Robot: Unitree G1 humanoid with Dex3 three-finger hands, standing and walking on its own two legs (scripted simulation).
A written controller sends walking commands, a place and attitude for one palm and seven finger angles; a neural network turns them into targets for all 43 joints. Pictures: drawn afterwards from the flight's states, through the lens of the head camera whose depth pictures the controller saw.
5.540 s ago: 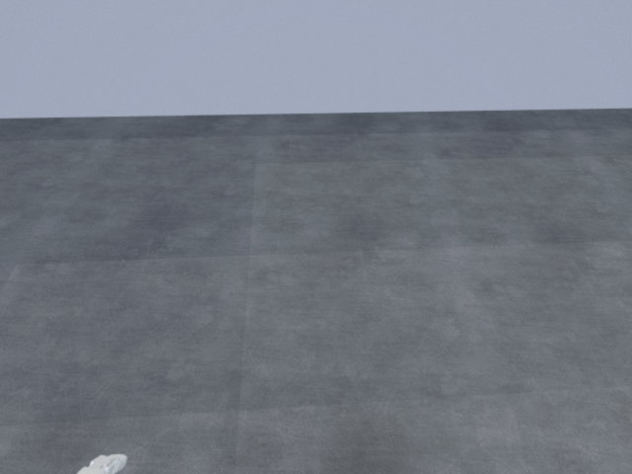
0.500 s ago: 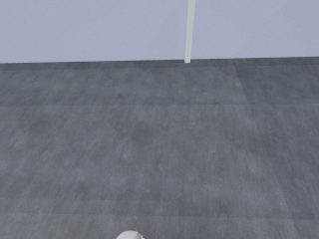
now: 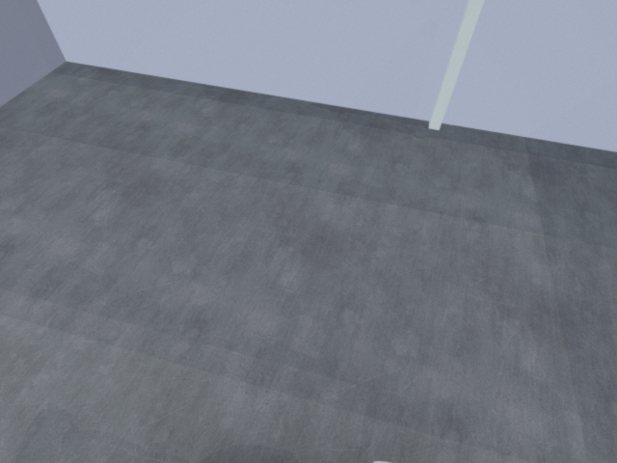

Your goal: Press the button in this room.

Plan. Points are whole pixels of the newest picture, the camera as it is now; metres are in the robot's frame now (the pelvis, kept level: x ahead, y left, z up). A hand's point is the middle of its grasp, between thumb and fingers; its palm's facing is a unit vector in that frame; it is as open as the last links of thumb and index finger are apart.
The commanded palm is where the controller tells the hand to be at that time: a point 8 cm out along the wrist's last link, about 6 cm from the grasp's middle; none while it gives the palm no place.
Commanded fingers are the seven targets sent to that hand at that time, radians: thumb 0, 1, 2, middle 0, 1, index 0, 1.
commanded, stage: turn or walk to find it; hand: left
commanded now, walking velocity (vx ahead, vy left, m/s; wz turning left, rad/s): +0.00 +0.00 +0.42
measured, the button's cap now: out of the picture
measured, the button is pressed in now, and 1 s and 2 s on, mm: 0 0 0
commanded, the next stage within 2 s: none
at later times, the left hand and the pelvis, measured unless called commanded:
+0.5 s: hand out of the picture -0.03 +0.18 -0.17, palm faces +0.26 -0.94 -0.24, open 7.4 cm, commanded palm none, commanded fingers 0.00 0.90 0.90 -0.20 -0.30 -0.20 -0.30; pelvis -0.03 -0.02 +0.00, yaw +14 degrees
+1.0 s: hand out of the picture -0.03 +0.20 -0.15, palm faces +0.41 -0.87 -0.28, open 7.4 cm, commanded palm none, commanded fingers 0.00 0.90 0.90 -0.20 -0.30 -0.20 -0.30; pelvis -0.05 -0.03 -0.01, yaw +25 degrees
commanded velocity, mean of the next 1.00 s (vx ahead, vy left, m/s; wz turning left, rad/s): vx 0.00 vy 0.00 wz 0.42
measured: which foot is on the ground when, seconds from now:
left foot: down 0.00-0.12, up 0.14-0.54, down 0.56-1.00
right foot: up 0.00-0.10, down 0.12-0.56, up 0.58-0.98, down 1.00-1.00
